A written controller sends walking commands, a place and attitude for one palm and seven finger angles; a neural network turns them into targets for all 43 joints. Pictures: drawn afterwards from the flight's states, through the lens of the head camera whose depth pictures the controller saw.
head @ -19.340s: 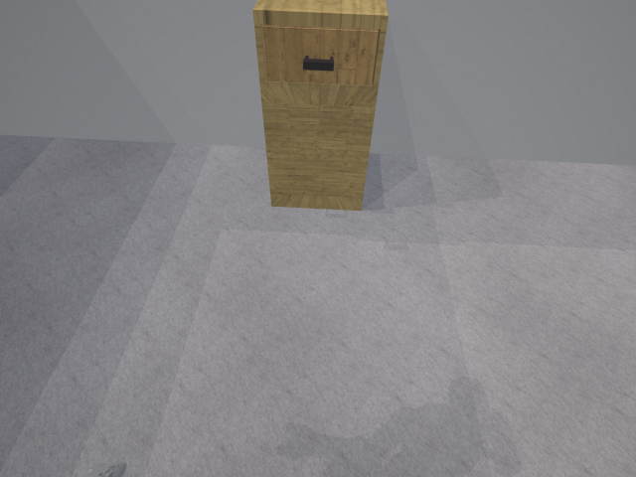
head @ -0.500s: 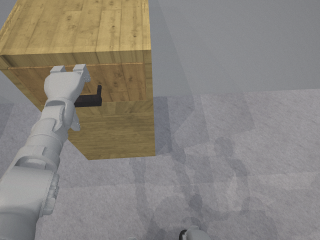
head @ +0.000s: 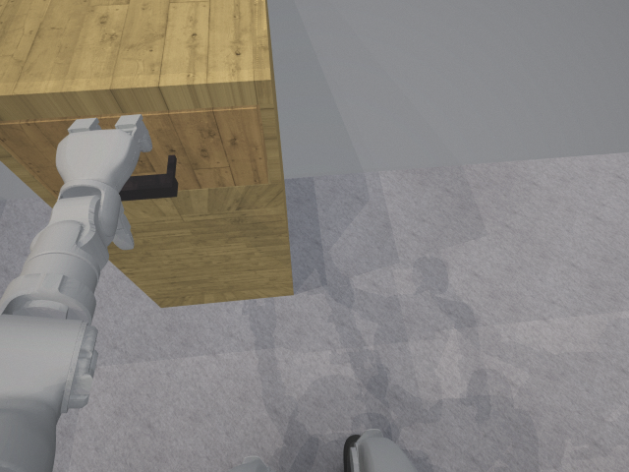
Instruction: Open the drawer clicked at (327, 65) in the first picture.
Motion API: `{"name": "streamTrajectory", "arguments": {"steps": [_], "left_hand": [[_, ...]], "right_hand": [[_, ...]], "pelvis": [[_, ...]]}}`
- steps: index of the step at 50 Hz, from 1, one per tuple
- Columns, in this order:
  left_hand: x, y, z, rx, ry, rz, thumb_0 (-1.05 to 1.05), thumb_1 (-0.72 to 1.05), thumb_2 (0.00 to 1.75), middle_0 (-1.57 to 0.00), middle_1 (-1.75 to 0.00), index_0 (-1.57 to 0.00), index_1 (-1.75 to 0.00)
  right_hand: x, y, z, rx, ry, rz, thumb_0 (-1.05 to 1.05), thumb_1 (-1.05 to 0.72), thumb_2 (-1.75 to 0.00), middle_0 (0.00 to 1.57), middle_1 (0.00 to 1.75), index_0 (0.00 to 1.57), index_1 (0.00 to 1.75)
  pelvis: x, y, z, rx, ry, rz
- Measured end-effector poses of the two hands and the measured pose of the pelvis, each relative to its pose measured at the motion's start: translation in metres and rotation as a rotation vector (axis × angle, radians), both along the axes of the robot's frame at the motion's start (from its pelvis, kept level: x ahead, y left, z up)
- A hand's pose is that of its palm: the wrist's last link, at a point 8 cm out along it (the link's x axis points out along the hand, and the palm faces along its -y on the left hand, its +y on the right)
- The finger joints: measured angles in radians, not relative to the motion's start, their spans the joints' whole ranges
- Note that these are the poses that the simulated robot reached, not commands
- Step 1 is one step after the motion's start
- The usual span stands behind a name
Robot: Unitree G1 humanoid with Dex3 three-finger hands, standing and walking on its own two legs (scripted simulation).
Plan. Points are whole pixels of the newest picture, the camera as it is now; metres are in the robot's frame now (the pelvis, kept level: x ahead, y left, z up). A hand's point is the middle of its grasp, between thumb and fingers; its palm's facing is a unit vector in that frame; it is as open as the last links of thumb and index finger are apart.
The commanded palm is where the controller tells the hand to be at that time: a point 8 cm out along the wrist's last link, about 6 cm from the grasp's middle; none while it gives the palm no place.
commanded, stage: re-aim the fingers above the handle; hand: left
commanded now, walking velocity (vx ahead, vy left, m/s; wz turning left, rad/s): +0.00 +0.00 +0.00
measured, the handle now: (143, 175) +0.55 +0.24 -0.03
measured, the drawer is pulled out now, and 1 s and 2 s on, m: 0.00 0.00 0.00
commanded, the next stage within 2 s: lower the fingers behind the handle in 1.26 s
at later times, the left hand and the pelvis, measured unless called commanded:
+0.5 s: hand (108, 188) +0.49 +0.26 +0.03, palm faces -0.09 -0.01 -1.00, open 13.8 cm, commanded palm +0.48 +0.25 +0.08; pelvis +0.01 +0.01 +0.00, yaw +0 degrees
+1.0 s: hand (112, 184) +0.50 +0.25 +0.02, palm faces -0.08 -0.02 -1.00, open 13.8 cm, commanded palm +0.48 +0.25 +0.08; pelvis +0.01 +0.01 +0.00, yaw +0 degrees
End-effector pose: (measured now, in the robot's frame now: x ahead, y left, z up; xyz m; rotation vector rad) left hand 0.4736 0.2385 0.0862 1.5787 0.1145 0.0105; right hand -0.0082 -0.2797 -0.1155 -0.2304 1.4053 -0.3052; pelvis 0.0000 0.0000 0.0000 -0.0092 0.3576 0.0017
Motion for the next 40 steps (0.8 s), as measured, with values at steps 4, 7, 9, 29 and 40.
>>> {"name": "streamTrajectory", "arguments": {"steps": [4,7,9,29,40], "left_hand": [[0.004,-0.005,-0.002,-0.012,-0.005,-0.014,-0.01,-0.49,0.3,-0.32,-1.2,-0.32,-1.2],[0.009,-0.008,-0.003,-0.015,-0.013,-0.016,-0.01,-0.49,0.3,-0.32,-1.2,-0.32,-1.2],[0.012,-0.008,-0.003,-0.021,-0.019,-0.01,-0.01,-0.49,0.3,-0.32,-1.2,-0.32,-1.2],[0.002,0.01,-0.004,-0.032,-0.026,-0.052,-0.01,-0.49,0.3,-0.32,-1.2,-0.32,-1.2],[0.013,0.008,-0.003,-0.019,-0.001,0.027,0.0,-0.49,0.3,-0.32,-1.2,-0.32,-1.2]], "right_hand": [[0.0,0.0,0.001,-0.008,-0.005,0.006,0.0,-0.9,-0.9,0.2,0.3,0.2,0.3],[0.0,0.001,0.0,-0.009,-0.008,0.007,0.0,-0.9,-0.9,0.2,0.3,0.2,0.3],[0.0,0.003,0.0,-0.006,-0.008,0.005,0.0,-0.9,-0.9,0.2,0.3,0.2,0.3],[0.019,0.019,-0.002,0.013,-0.004,0.027,0.0,-0.9,-0.9,0.2,0.3,0.21,0.3],[0.026,0.022,-0.002,0.031,-0.033,0.009,0.0,-0.9,-0.9,0.2,0.3,0.21,0.3]], "pelvis": [[-0.001,0.001,-0.001,-0.002,0.008,0.003],[-0.001,0.002,-0.003,-0.003,0.016,0.001],[-0.001,0.003,-0.003,-0.002,0.019,-0.004],[0.01,0.013,-0.002,-0.017,0.012,0.014],[0.011,0.014,-0.001,-0.013,0.01,-0.006]]}}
